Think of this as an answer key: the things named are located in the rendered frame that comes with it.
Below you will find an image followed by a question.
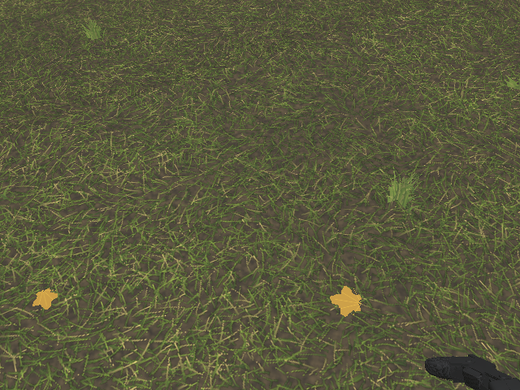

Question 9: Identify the right robot hand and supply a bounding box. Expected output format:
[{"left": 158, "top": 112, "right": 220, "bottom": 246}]
[{"left": 425, "top": 354, "right": 520, "bottom": 390}]

